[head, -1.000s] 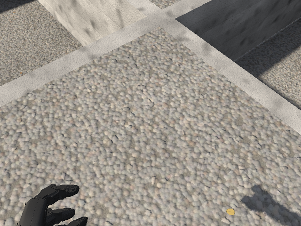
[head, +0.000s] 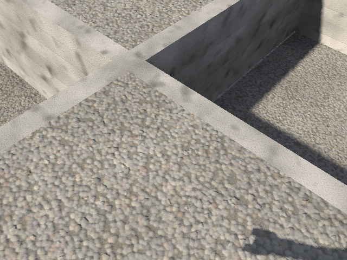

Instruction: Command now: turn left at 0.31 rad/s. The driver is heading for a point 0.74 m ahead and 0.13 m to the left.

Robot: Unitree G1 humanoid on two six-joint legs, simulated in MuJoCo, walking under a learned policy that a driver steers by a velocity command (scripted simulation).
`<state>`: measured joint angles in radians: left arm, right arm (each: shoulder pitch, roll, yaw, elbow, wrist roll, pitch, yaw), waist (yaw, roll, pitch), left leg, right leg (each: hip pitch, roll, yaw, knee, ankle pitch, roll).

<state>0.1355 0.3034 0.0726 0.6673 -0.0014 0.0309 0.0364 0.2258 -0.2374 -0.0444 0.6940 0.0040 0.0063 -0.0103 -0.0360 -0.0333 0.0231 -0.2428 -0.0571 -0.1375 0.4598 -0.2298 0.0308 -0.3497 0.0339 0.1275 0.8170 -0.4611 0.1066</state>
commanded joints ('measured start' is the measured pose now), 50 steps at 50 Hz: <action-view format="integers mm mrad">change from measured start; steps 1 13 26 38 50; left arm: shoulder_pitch -55 213 391 266 474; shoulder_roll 83 106 149 -14 134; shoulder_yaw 21 19 -2 -14 13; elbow -84 28 191 171 180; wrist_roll -24 57 41 10 9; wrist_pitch -30 -113 -120 -37 -16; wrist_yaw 1 -19 -14 -84 -90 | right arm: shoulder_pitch -2 -117 -273 98 -9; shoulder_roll -251 -149 -89 -86 -246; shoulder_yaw -75 -52 2 -11 -33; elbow -76 -138 -190 79 83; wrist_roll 12 -88 -51 -19 -28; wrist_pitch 8 -13 0 -109 -93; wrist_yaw -12 60 101 24 -61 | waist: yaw -2 111 58 65 354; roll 237 5 -102 101 163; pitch -63 49 115 88 -123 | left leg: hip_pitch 195 -688 -313 86 199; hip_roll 202 95 -10 248 280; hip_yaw -349 82 318 153 405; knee -89 774 291 -327 279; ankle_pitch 411 -16 -91 41 1485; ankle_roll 186 -32 151 -27 -67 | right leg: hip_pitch -67 355 429 -312 295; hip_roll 50 -297 -334 -174 60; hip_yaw -40 99 -315 -67 -314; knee -157 -696 -619 483 -15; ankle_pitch -10 -1 1251 332 424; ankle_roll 4 -225 -220 -189 -332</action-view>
